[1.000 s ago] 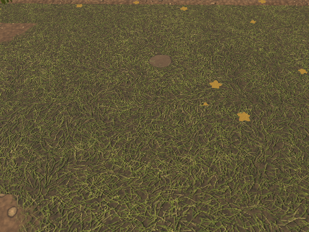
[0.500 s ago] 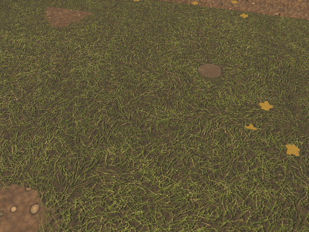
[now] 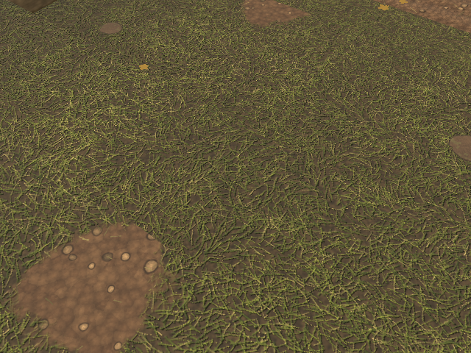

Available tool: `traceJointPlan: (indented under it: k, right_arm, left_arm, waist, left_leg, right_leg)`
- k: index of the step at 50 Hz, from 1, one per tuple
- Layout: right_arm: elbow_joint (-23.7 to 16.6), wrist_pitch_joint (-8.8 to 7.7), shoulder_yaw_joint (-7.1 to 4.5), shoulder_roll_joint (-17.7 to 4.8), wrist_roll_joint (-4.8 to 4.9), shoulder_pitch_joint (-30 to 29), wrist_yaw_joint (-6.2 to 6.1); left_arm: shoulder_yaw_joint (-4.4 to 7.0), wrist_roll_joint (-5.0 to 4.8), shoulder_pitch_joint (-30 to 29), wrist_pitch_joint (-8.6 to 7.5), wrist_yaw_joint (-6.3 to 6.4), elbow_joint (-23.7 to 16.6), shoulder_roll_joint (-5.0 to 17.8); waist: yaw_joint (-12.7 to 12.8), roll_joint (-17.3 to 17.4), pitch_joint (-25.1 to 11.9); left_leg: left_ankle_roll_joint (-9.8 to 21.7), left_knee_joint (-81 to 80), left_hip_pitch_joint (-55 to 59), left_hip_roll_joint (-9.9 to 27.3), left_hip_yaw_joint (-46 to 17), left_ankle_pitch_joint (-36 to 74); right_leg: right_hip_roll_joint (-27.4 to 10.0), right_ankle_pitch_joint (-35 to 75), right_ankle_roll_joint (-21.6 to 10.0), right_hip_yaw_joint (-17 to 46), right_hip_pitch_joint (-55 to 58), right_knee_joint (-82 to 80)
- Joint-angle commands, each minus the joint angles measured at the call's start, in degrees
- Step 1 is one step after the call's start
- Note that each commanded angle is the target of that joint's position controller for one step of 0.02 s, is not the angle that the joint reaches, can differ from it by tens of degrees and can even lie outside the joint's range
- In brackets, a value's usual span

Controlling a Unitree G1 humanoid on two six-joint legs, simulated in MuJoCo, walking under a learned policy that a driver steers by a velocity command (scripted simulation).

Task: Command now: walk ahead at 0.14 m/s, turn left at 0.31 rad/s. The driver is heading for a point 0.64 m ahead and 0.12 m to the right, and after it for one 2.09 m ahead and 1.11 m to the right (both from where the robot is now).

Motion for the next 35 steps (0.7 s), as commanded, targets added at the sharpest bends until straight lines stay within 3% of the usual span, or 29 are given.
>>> traceJointPlan:
  k: [1,3,4,5,6,7,8,9,10,12,14,15,16,17,18,20,22,24,26,27,28,29,30,31,32,33,34,35]
  right_arm:
    - [-2.4,-1.53,-2.21,-6.2,0.18,0.6,-0.56]
    - [-1.5,-3.04,-2.82,-6.1,1.20,2.2,-0.01]
    - [-1.6,-3.81,-3.27,-6.1,0.93,3.4,0.08]
    - [-1.0,-4.50,-3.98,-6.8,-0.32,7.9,-0.44]
    - [-1.0,-5.18,-5.24,-12.4,0.73,14.3,-2.02]
    - [-0.3,-6.28,-4.91,-11.0,-0.66,18.2,-2.34]
    - [1.4,-6.48,-4.43,-8.7,-0.78,16.8,-2.02]
    - [1.4,-5.93,-3.60,-6.1,-0.28,15.7,-1.58]
    - [1.5,-5.57,-2.46,-4.0,0.30,14.8,-1.32]
    - [0.0,-4.62,-1.63,-3.2,-0.05,11.3,-1.50]
    - [0.0,-4.37,-1.56,-4.0,-1.14,11.7,-1.65]
    - [2.3,-2.48,-2.92,-7.4,3.93,11.8,-2.74]
    - [2.7,-1.84,-2.72,-7.7,4.38,12.4,-3.06]
    - [3.1,-3.71,-0.97,-4.1,-2.52,16.0,-1.53]
    - [4.4,-4.26,-1.05,-3.7,-3.32,17.3,-1.10]
    - [5.3,-4.50,-0.79,-3.4,-3.03,16.9,-0.57]
    - [6.2,-4.00,-0.57,-4.0,-2.41,17.2,-0.34]
    - [7.1,-3.35,-0.27,-4.4,-2.77,18.7,-0.34]
    - [7.7,-3.20,-0.25,-6.0,-3.70,18.7,0.03]
    - [7.5,-3.31,-0.58,-7.8,-3.80,17.5,0.24]
    - [7.0,-3.59,-1.14,-10.1,-4.00,17.4,0.32]
    - [6.4,-3.84,-0.67,-9.6,-4.86,18.5,0.09]
    - [5.5,-4.15,2.46,-2.9,-6.15,25.9,0.95]
    - [4.0,-4.29,1.76,-3.2,-2.71,13.8,2.23]
    - [0.6,-4.24,1.59,-2.6,-0.46,5.0,1.35]
    - [0.3,-4.24,1.35,-4.8,-1.01,2.9,-0.57]
    - [0.3,-4.01,2.38,-2.7,-3.15,5.5,-2.08]
    - [0.9,-3.12,3.27,-0.1,-3.97,6.6,-2.74]
  left_arm:
    - [1.79,-0.25,-1.6,0.03,-0.23,-2.2,7.3]
    - [1.10,-0.67,-2.4,0.90,-0.56,-0.5,7.5]
    - [0.36,-0.02,-1.9,1.11,-0.67,0.4,6.3]
    - [-0.82,1.25,-1.1,0.96,-0.71,0.9,2.9]
    - [-2.59,1.43,-4.3,0.02,-1.37,-3.0,-1.3]
    - [-2.63,1.12,-7.6,-1.57,-2.61,-2.1,0.1]
    - [-2.30,0.17,-8.9,-2.07,-2.52,-1.2,1.5]
    - [-1.41,0.58,-6.4,-2.12,-2.16,0.8,4.1]
    - [-1.29,1.48,-5.1,-1.97,-2.25,1.6,4.4]
    - [-2.29,1.37,-6.0,-1.40,-3.27,2.0,1.4]
    - [-2.70,0.32,-7.3,-0.70,-4.43,2.4,0.2]
    - [-1.71,-1.97,-7.0,1.35,-4.33,2.6,2.1]
    - [-2.75,-1.93,-7.2,2.07,-4.40,1.8,-0.7]
    - [-4.60,0.60,-9.6,1.52,-5.95,1.2,-4.3]
    - [-4.38,0.79,-10.3,1.45,-6.17,1.2,-3.2]
    - [-3.66,0.16,-12.9,1.01,-5.85,0.9,-0.8]
    - [-3.36,0.06,-14.5,0.83,-5.52,0.6,0.0]
    - [-3.24,-0.25,-17.6,1.00,-5.20,-0.6,-0.2]
    - [-2.54,-0.80,-16.3,0.73,-4.46,-1.0,1.0]
    - [-1.79,-1.68,-12.3,0.25,-4.03,0.0,2.7]
    - [-0.65,-2.40,-5.4,-0.65,-3.50,2.1,5.3]
    - [0.35,-2.31,7.2,-1.41,-2.97,6.5,8.0]
    - [0.81,-2.18,23.7,-1.65,-2.75,10.5,8.4]
    - [0.08,0.00,34.5,-2.31,-3.08,14.6,7.1]
    - [0.97,0.66,29.1,-3.99,-3.13,14.7,9.3]
    - [-0.01,-0.37,17.9,-4.59,-3.24,12.5,6.8]
    - [-2.42,-0.47,8.8,-4.66,-3.26,10.8,1.0]
    - [-3.98,-0.46,1.5,-4.72,-3.45,8.6,-2.5]
  waist:
    - [-1.4,-7.1,-0.2]
    - [-3.1,-5.0,0.3]
    - [-4.0,-3.9,-1.1]
    - [-5.6,0.5,-4.3]
    - [-8.5,12.1,-7.7]
    - [-11.9,8.6,-0.3]
    - [-9.8,6.9,3.3]
    - [-8.2,6.1,2.5]
    - [-6.5,6.1,2.3]
    - [-3.9,5.3,3.5]
    - [-3.9,4.8,3.6]
    - [-3.0,-1.5,7.1]
    - [-3.0,1.7,6.0]
    - [-4.9,7.9,1.4]
    - [-5.6,6.0,5.0]
    - [-5.2,3.6,5.1]
    - [-5.1,3.1,4.8]
    - [-5.5,4.3,4.7]
    - [-3.0,6.6,4.5]
    - [-0.5,5.7,3.7]
    - [1.7,4.6,1.0]
    - [4.1,0.2,-6.1]
    - [7.8,-9.9,-22.8]
    - [13.5,-6.2,-19.2]
    - [11.1,-2.6,-4.1]
    - [6.5,-0.9,2.2]
    - [0.4,-0.6,-0.3]
    - [-3.9,-0.8,2.5]
  left_leg:
    - [4.7,-7.1,-0.1,-0.5,-1.0,2.0]
    - [7.6,-15.0,10.5,-3.1,1.3,6.9]
    - [8.9,-15.4,17.7,-2.7,0.4,6.7]
    - [11.6,-14.7,26.2,1.0,-4.9,6.7]
    - [23.2,-19.6,36.8,15.6,-29.5,7.9]
    - [24.1,-26.2,36.3,19.1,-37.4,1.5]
    - [20.1,-25.8,34.6,17.2,-30.3,2.2]
    - [18.4,-25.8,32.9,15.2,-24.9,5.9]
    - [17.7,-26.2,29.6,14.2,-21.6,11.1]
    - [15.8,-28.5,22.2,11.9,-15.9,15.8]
    - [15.4,-30.7,20.3,10.8,-12.1,17.6]
    - [11.0,-26.8,18.9,7.6,-6.6,38.6]
    - [9.7,-25.5,16.2,5.9,-2.4,44.7]
    - [14.3,-29.6,16.9,9.7,-4.7,32.5]
    - [15.8,-30.4,19.8,12.1,-6.3,30.2]
    - [15.1,-30.8,22.5,12.6,-4.4,28.0]
    - [13.9,-30.1,26.0,12.6,-2.1,30.9]
    - [12.3,-29.1,23.9,11.7,1.2,35.0]
    - [10.7,-24.5,19.9,11.0,4.2,51.1]
    - [9.1,-18.8,17.6,10.1,6.7,60.5]
    - [6.4,-9.0,13.2,8.3,7.8,65.8]
    - [2.2,7.9,1.6,6.7,6.3,56.6]
    - [-5.3,34.7,-19.6,-1.6,1.7,16.6]
    - [-4.2,50.1,-31.8,-8.2,-6.8,-15.9]
    - [-0.5,52.2,-37.6,-4.1,-12.6,-12.1]
    - [0.7,50.2,-34.5,-1.0,-12.9,-6.8]
    - [2.7,42.9,-24.5,1.6,-13.5,-2.5]
    - [3.1,38.9,-17.3,3.5,-12.3,-2.1]
  right_leg:
    - [-17.1,-11.2,-11.6,14.0,4.4,-6.5]
    - [-15.0,-17.5,-10.8,11.8,-1.5,-3.6]
    - [-13.1,-16.3,-9.7,9.9,-5.7,0.2]
    - [-9.1,-13.7,-7.2,6.3,-11.3,10.8]
    - [0.3,-18.3,-1.9,2.7,-27.2,27.4]
    - [1.5,-21.0,-1.6,14.3,-39.5,35.3]
    - [0.0,-17.3,-2.6,16.2,-43.9,41.8]
    - [-0.9,-13.8,-2.7,15.1,-43.0,45.5]
    - [-1.5,-10.6,-3.1,14.9,-41.0,46.5]
    - [-1.6,-2.9,-3.0,13.5,-37.6,45.2]
    - [-1.0,4.9,-2.4,12.9,-37.3,40.8]
    - [-1.0,4.4,0.4,9.2,-34.5,38.4]
    - [0.2,5.5,1.4,7.8,-30.6,34.2]
    - [-0.8,10.7,-0.1,11.2,-30.7,30.7]
    - [-1.1,13.3,-1.0,13.1,-34.6,28.2]
    - [0.3,15.4,-3.2,13.8,-36.0,23.4]
    - [1.9,15.9,-3.8,13.4,-35.9,19.9]
    - [4.1,13.8,-4.1,10.5,-29.4,19.9]
    - [7.4,7.8,-4.9,7.4,-20.1,22.7]
    - [9.9,6.3,-5.4,5.9,-12.7,22.2]
    - [12.7,7.8,-6.6,6.0,-1.9,21.9]
    - [9.9,13.5,-10.8,13.9,16.6,25.2]
    - [-5.9,8.9,-26.3,41.9,45.6,20.7]
    - [-11.1,3.5,-25.6,57.6,44.7,8.7]
    - [-10.8,-5.3,-18.9,54.0,29.5,5.6]
    - [-9.3,-8.1,-18.1,50.6,13.2,4.0]
    - [-7.2,-7.3,-17.8,45.5,-0.3,1.6]
    - [-5.6,-7.3,-17.3,41.7,-13.6,-1.4]
Keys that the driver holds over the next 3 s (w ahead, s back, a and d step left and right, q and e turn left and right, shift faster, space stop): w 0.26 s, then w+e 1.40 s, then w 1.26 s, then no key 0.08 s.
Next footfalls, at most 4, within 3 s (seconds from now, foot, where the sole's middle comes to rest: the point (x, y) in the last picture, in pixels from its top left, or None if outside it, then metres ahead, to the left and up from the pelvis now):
0.08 left None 0.02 0.14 -0.79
0.56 right None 0.39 -0.05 -0.79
0.98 left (220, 318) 0.57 0.13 -0.79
1.38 right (336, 286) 0.78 -0.24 -0.96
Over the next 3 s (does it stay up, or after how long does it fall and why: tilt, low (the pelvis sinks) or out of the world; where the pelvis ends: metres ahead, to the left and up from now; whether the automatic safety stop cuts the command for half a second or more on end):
stays up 1.38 -0.71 -0.37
